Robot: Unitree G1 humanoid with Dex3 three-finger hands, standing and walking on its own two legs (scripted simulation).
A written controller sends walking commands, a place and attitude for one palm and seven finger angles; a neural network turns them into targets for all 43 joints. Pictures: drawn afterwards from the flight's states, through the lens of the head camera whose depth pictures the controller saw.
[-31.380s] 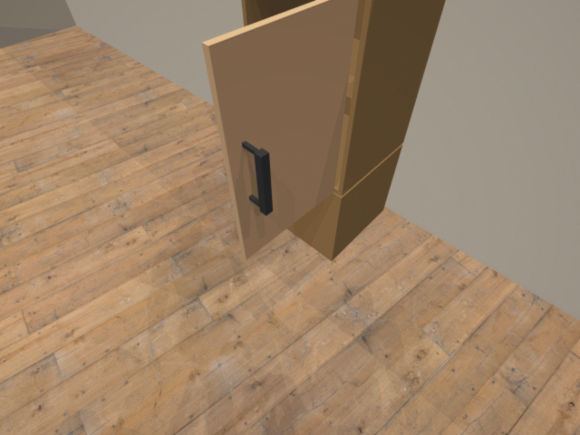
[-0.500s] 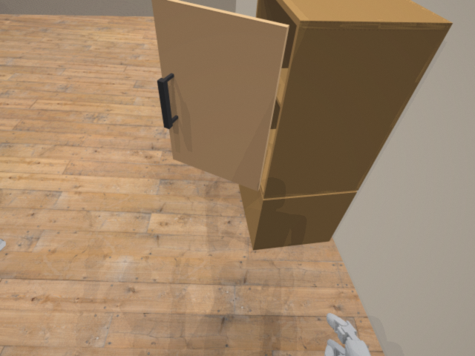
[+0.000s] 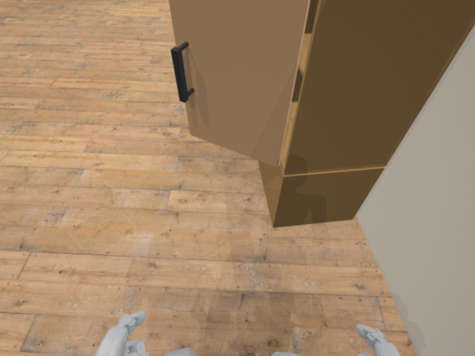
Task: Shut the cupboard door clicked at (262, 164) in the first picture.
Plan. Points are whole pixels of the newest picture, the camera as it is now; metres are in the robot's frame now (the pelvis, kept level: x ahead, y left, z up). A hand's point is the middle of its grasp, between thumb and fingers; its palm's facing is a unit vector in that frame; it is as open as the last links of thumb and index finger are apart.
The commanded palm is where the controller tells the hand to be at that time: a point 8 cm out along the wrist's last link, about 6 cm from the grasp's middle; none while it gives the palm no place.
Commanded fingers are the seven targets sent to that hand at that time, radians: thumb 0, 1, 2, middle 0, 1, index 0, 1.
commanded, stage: let the arm hang, fingers relaxed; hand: left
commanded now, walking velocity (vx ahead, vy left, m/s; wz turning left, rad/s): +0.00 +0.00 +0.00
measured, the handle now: (184, 73) +0.89 +0.17 -0.02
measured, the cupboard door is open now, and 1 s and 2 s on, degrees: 56 56 56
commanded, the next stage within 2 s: look to check the result in 0.86 s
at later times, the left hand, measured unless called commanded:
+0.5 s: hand out of the picture +0.01 +0.19 -0.14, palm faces +0.05 -0.98 -0.21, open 7.3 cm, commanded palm none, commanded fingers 0.00 0.90 0.90 -0.20 -0.30 -0.20 -0.30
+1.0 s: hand out of the picture -0.01 +0.18 -0.15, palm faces +0.04 -0.99 -0.17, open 7.4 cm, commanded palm none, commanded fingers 0.00 0.90 0.90 -0.20 -0.30 -0.20 -0.30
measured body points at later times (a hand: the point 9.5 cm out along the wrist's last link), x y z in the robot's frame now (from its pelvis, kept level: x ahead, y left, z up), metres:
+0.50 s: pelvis +0.02 +0.01 +0.03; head +0.02 +0.01 +0.48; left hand +0.01 +0.24 -0.13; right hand +0.03 -0.21 -0.13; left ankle +0.03 +0.12 -0.71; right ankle +0.02 -0.10 -0.71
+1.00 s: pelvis +0.02 +0.02 +0.03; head +0.02 +0.02 +0.48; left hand -0.01 +0.23 -0.13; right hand -0.01 -0.19 -0.13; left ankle +0.03 +0.12 -0.71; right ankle +0.02 -0.10 -0.71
